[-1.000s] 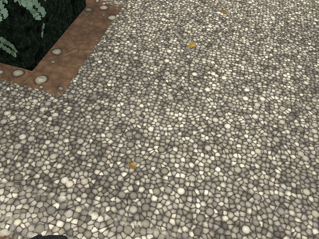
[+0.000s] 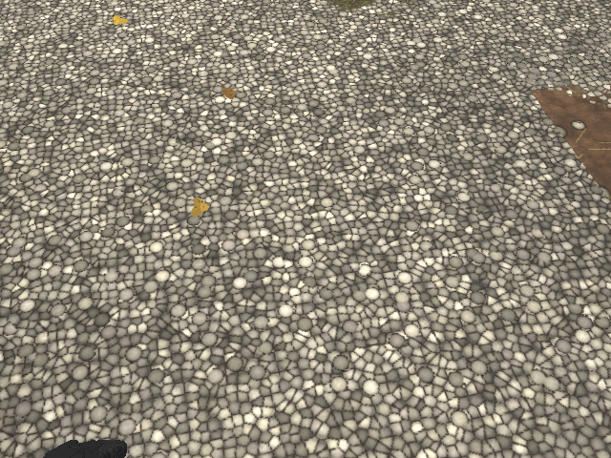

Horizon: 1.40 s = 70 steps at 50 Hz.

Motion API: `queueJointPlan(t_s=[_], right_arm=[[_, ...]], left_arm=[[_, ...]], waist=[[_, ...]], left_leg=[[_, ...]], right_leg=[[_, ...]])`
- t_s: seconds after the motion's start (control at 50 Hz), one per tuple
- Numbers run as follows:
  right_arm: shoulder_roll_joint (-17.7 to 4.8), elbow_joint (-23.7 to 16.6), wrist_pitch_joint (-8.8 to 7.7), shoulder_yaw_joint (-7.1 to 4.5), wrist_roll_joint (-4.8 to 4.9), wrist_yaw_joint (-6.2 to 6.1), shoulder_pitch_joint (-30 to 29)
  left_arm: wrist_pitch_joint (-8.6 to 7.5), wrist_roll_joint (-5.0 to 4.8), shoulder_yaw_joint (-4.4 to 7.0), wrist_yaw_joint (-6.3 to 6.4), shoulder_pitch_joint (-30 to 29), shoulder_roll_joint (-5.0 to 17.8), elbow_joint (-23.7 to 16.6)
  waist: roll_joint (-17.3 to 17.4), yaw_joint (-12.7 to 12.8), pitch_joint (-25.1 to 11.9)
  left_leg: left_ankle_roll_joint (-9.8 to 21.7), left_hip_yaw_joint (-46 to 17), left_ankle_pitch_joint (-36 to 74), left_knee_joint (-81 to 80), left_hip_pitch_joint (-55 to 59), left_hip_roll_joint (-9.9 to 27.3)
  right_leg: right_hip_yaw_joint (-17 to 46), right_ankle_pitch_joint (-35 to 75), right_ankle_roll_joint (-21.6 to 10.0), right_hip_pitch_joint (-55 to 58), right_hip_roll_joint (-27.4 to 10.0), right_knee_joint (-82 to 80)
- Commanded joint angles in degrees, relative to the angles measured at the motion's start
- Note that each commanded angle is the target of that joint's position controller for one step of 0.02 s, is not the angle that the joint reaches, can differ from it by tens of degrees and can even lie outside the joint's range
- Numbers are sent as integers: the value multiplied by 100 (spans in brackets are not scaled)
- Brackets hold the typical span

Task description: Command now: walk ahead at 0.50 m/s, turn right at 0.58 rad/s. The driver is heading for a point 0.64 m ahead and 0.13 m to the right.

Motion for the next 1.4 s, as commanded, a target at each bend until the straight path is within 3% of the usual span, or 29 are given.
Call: queueJointPlan(t_s=[0.02,0.08,0.12,0.14,0.16,0.18,0.2,0.24,0.32,0.42,0.54,0.6,0.62,0.64,0.66,0.68,0.72,0.8,0.86,0.94,1.02,1.06,1.08,1.1,1.18,1.24,1.28,1.3,1.4], right_arm=[[-1069,-274,-16,-271,95,-24,-196],[-1326,-253,85,-357,178,-58,-234],[-1192,-318,116,-295,172,-93,-259],[-422,-529,68,-61,-142,-58,50],[-414,-799,-132,44,-73,3,89],[-951,-914,-257,-96,162,60,-635],[-930,-1010,-335,-68,219,73,-867],[-901,-869,-325,-98,-37,-9,-765],[-656,-849,-118,-56,-132,2,-750],[-334,-1127,-136,83,-87,66,-1893],[-632,-1268,-254,-29,34,201,-2239],[-848,-1001,-327,-181,-39,160,-1142],[-1107,-943,-338,-241,-129,124,-347],[-1549,-629,-259,-380,-141,172,203],[-1000,-661,-243,-268,39,224,176],[-682,-699,-221,-177,51,207,-93],[-501,-721,-164,-80,-69,191,-609],[-409,-533,-215,-5,-79,176,-757],[-732,-387,-105,-75,-15,113,-822],[-800,-166,49,-63,42,62,-561],[-670,-30,110,6,111,46,-589],[-189,41,15,190,-160,79,235],[-131,101,91,244,-125,56,227],[-341,13,192,195,-56,32,-80],[-463,91,545,106,-67,-121,-223],[-189,309,539,165,-122,-109,-60],[-400,172,543,158,-197,-110,-380],[-718,226,548,69,-116,-130,-506],[-370,380,342,133,-102,-120,-637]], left_arm=[[-89,-16,18,-108,-616,216,-594],[-36,33,179,-118,-214,526,-602],[45,3,507,8,1526,1077,-157],[82,-61,599,135,1820,1630,-59],[-47,-22,549,80,1733,1770,-331],[-142,6,423,35,1642,1279,-277],[-205,12,361,40,1428,1096,-224],[-242,59,259,68,752,803,-312],[-283,84,248,188,716,809,-215],[-207,15,283,329,1141,940,50],[-121,-35,298,375,1481,915,293],[-94,35,197,351,1449,591,331],[-105,130,70,333,1565,280,261],[-156,-69,-22,325,2459,-10,235],[-177,-119,59,353,2300,569,359],[-178,-86,144,353,1547,869,274],[-207,70,135,361,845,736,91],[-163,136,46,333,1033,272,168],[-129,166,-61,311,774,77,142],[-114,136,-29,243,233,234,79],[-147,227,79,245,369,440,152],[-77,348,142,363,548,910,80],[0,299,13,355,610,390,154],[22,235,-63,310,524,184,218],[12,268,-1,261,-252,480,274],[41,233,-44,279,-469,293,389],[35,230,-75,268,-160,192,606],[44,227,-46,266,-82,238,611],[21,194,-27,346,-55,227,902]], waist=[[571,102,278],[787,505,-162],[517,1437,-1062],[-941,1112,-1418],[-1218,978,-2525],[-419,1272,-1975],[-291,1120,-1202],[112,616,-621],[20,432,-456],[-155,847,-198],[-369,886,-160],[-427,368,-666],[179,85,-1485],[2147,415,-2075],[1535,241,-1658],[967,88,-894],[527,262,-146],[808,624,-373],[860,590,-644],[842,383,-686],[657,625,-666],[-571,316,-1429],[-853,490,-1695],[-757,544,-1435],[-589,313,-810],[-496,153,-790],[-223,360,-480],[297,570,-144],[513,506,-331]], left_leg=[[793,-424,2464,-384,59,1600],[624,-75,5073,760,326,1579],[306,168,4911,3158,-816,1233],[-5,117,31,5171,-2972,566],[-134,-1258,-1967,6496,-4291,-281],[-63,-1704,-1396,6596,-4896,70],[38,-1594,-839,6176,-4952,283],[-31,-1619,-189,5275,-4187,645],[-323,-1451,316,4487,-3662,609],[-438,-1394,2016,2350,-3317,214],[-192,-1661,1708,1363,-2823,6],[254,-1485,1439,1041,-1295,138],[628,-2407,1230,1178,130,1040],[1648,-5119,-124,598,1831,2177],[1574,-5743,-1567,181,1651,2226],[1332,-4887,-1440,100,971,1967],[1242,-3698,363,-26,-228,1541],[1268,-2275,4351,71,-852,1185],[1247,-1703,4838,43,-1045,1068],[1098,-1569,4141,162,-950,1048],[726,-1671,3039,873,-1045,878],[71,-1217,318,2046,-2150,165],[-143,-1291,-1336,2503,-2200,151],[-255,-1362,-1778,2731,-2406,184],[-431,-1422,-1058,2674,-1923,342],[-357,-1126,553,1485,-930,171],[-176,-1397,835,966,-915,457],[-27,-1294,133,1081,-1458,394],[-71,-1325,637,908,-1553,356]], right_leg=[[-235,-35,-204,36,48,-506],[-678,-828,-577,1035,550,-680],[-524,-468,-998,3653,866,-1148],[1746,-394,-1580,5405,-509,-1249],[4834,-1893,-2584,6294,-1482,-2330],[4297,-2082,-2207,5956,-1347,-2705],[3484,-1760,-1987,5146,-1121,-2743],[2463,-438,-1690,3675,-651,-2777],[1768,743,-1736,2673,-351,-3026],[1397,86,-1333,2329,53,-2938],[2261,-433,-1138,2977,-269,-2262],[2051,342,-845,3013,22,-1140],[1624,-445,-639,2382,360,402],[921,-2936,-198,343,1203,2246],[1123,-3002,-144,-414,827,2924],[1060,-2475,-139,-587,642,3056],[792,-1890,-87,-361,350,2632],[367,-1874,157,552,220,1426],[145,-983,247,1175,240,240],[99,-72,154,1684,400,-732],[105,692,-235,2688,457,-1983],[1501,4005,-1140,4487,-1032,-1520],[1921,3561,-1616,4331,-1384,-1662],[2042,2559,-1615,4051,-1241,-1890],[1605,647,-1141,2575,-841,-2469],[920,-437,-805,2006,-300,-2414],[785,-1893,-398,1844,-5,-2402],[609,-2084,-272,1940,209,-2430],[378,-372,-285,2633,313,-1785]])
